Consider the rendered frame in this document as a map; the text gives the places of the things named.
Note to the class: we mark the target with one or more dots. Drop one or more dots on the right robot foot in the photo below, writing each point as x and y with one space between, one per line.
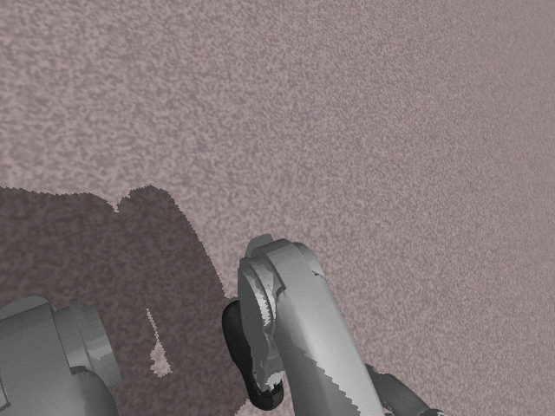
240 352

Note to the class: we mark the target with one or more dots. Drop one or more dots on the right robot hand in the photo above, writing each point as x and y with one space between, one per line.
396 396

